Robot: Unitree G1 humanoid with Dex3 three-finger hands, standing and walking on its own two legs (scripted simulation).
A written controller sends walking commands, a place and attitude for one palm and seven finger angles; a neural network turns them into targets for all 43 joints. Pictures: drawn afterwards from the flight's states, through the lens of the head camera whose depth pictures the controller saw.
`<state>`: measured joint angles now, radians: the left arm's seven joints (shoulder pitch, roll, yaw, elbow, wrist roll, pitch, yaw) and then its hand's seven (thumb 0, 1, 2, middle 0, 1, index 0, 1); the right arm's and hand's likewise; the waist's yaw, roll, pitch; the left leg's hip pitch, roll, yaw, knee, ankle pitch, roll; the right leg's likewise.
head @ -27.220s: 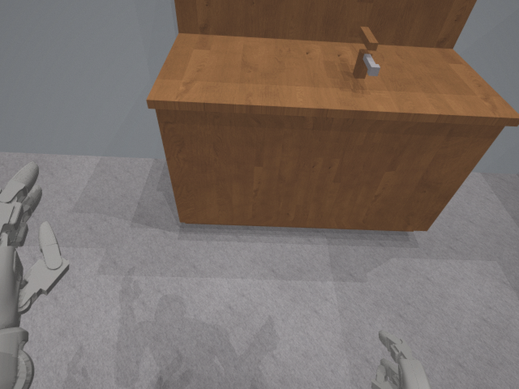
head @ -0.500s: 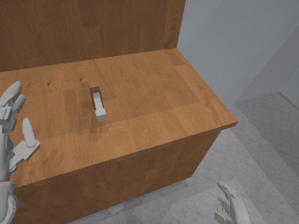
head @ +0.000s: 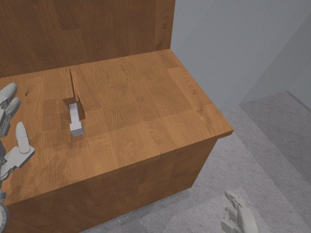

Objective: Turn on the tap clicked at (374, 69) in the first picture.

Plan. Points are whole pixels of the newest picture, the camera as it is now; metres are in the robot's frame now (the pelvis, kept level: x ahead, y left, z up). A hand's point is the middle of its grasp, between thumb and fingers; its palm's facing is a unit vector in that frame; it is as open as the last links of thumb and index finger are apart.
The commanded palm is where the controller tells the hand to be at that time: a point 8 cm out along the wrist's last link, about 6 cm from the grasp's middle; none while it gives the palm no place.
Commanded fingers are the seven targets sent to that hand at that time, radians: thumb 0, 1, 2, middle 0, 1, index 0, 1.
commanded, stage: shuffle to correct the standing spot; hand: left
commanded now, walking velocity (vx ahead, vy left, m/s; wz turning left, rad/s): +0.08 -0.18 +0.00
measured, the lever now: (77, 129) +0.36 +0.24 +0.05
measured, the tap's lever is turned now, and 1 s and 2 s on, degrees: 0 0 0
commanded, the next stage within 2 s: come to a stop and stand still in 1.40 s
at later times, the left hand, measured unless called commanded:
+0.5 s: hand (41, 161) +0.20 +0.22 +0.17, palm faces +0.40 -0.84 -0.36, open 7.4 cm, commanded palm +0.16 +0.25 +0.18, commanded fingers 0.00 0.90 0.90 -0.20 -0.30 -0.20 -0.30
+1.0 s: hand (68, 167) +0.20 +0.17 +0.17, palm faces +0.47 -0.83 -0.31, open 7.4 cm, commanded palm +0.15 +0.19 +0.18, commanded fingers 0.00 0.90 0.90 -0.20 -0.30 -0.20 -0.30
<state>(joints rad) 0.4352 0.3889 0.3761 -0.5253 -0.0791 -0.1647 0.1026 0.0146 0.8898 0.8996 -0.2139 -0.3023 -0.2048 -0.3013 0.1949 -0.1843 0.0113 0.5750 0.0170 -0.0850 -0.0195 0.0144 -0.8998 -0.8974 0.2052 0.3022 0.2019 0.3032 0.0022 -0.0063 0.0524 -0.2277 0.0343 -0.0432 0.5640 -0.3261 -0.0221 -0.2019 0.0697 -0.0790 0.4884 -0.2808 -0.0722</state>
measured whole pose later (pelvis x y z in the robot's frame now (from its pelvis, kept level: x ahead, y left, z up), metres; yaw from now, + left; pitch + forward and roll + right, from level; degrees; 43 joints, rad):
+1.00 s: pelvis -0.01 -0.09 -0.01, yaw +2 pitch -2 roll -2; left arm 0.41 0.34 0.37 -0.50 -0.06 -0.13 0.13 0.01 0.89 0.90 -0.21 -0.30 -0.21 -0.30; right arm 0.24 -0.20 0.02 0.62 0.04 -0.05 -0.01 0.01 -0.90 -0.90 0.20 0.30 0.20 0.30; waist 0.03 -0.01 0.03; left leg -0.38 0.04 0.02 0.84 -0.39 0.00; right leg -0.22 -0.01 -0.09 0.57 -0.31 -0.02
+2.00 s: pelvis +0.07 -0.18 +0.00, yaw +1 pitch -3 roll +1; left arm 0.45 0.29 0.30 -0.43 -0.06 -0.12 0.15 0.02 0.89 0.90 -0.21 -0.30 -0.21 -0.30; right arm 0.18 -0.23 0.01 0.59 0.03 -0.05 -0.04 0.01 -0.90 -0.90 0.20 0.30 0.20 0.30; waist 0.04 0.02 0.09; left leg -0.24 0.04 0.00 0.50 -0.19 0.00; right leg -0.14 0.06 -0.09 0.50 -0.32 -0.08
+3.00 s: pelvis -0.05 -0.05 -0.01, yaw +9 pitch -5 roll -3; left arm 0.34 0.36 0.36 -0.51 -0.01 -0.16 0.08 0.01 0.89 0.90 -0.21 -0.30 -0.20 -0.30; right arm 0.21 -0.20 0.00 0.60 0.01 -0.12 0.01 0.01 -0.90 -0.90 0.20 0.30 0.20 0.30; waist 0.04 -0.01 0.10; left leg -0.40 -0.03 0.12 0.56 -0.30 0.02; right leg -0.19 0.00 0.00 0.52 -0.27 -0.04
